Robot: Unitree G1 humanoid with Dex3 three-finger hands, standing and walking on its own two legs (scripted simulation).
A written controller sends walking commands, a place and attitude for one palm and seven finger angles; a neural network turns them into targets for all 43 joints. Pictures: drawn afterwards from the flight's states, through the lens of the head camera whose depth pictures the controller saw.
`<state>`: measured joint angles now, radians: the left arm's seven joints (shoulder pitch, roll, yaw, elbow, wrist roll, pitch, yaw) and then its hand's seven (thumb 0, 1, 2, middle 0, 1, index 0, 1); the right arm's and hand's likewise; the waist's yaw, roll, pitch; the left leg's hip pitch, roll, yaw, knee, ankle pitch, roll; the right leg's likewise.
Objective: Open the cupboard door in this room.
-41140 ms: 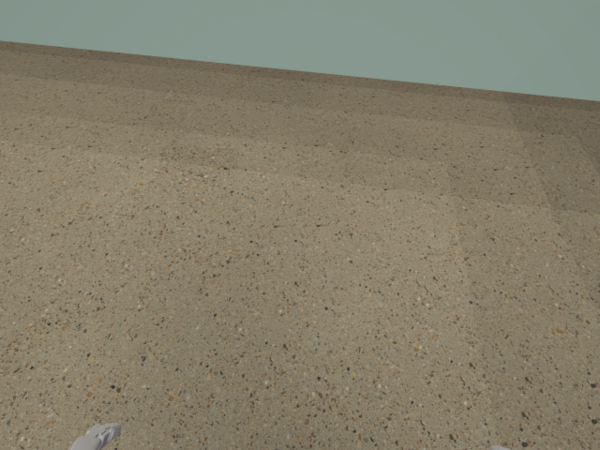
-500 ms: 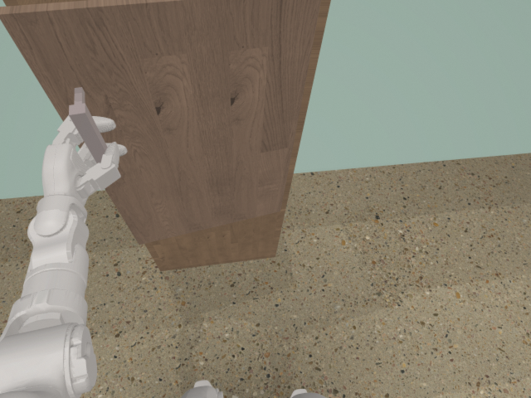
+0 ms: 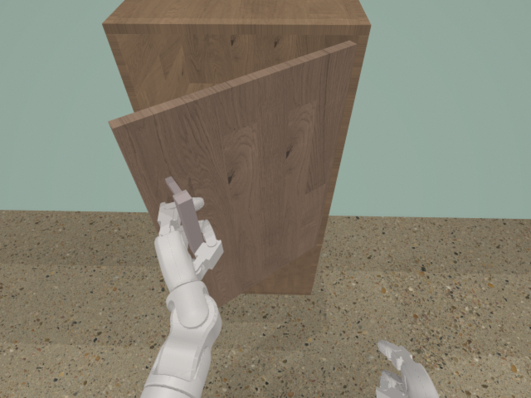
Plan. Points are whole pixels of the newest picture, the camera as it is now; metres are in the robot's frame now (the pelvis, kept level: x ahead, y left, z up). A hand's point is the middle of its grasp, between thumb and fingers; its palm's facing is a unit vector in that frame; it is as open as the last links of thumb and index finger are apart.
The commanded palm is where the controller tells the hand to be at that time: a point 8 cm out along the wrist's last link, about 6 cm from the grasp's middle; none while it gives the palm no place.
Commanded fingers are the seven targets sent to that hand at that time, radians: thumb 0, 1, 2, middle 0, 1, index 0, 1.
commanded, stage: pull the door open along its arc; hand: left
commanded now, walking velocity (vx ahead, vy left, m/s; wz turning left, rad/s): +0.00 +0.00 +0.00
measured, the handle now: (185, 217) +0.37 +0.15 +0.08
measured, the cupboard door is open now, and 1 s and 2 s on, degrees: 36 44 47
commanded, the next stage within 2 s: open thumb and fingers to let go in 0.10 s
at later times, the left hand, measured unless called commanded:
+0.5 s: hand (237, 264) +0.29 +0.06 +0.07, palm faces +0.41 -0.91 -0.02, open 8.0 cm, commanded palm +0.25 +0.10 +0.07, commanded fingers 0.00 -0.22 0.42 -0.32 -1.23 -0.32 -1.23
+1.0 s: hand (233, 261) +0.30 +0.07 +0.07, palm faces +0.37 -0.93 -0.02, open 14.7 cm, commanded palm +0.25 +0.11 +0.07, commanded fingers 0.00 -0.50 0.30 -0.15 -0.30 -0.15 -0.30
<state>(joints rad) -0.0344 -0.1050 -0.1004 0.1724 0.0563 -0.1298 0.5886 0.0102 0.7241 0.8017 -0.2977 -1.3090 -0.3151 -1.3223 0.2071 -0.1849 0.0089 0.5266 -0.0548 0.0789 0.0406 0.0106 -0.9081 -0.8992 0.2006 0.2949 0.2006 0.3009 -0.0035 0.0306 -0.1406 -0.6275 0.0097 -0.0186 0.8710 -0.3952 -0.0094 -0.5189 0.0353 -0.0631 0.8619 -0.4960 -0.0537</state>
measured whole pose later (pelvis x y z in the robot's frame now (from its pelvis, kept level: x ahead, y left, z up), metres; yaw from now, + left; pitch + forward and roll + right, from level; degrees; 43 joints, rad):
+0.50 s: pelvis -0.01 -0.03 +0.00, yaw +1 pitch +7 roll +1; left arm 0.06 -0.11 -0.17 0.14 0.06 -0.14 0.58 0.01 0.37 0.66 -0.35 -1.29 -0.36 -1.30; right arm 0.20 -0.19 0.00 0.58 -0.06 0.07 0.00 0.01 -0.91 -0.90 0.20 0.29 0.20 0.30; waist -0.01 0.03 -0.12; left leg -0.58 0.01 -0.04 0.82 -0.36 -0.04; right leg -0.49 0.04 -0.09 0.85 -0.49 -0.09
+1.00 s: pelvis -0.01 -0.01 +0.00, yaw +1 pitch +7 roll +0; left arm 0.03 -0.11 -0.21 0.14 0.08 -0.12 0.59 -0.01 -0.49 0.30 -0.29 -0.81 -0.31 -0.79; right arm 0.19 -0.18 0.01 0.56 -0.06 0.08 -0.01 0.01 -0.91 -0.90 0.20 0.29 0.20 0.30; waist 0.00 0.03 -0.12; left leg -0.61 0.00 -0.03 0.86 -0.38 -0.02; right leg -0.50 0.03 -0.08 0.87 -0.49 -0.06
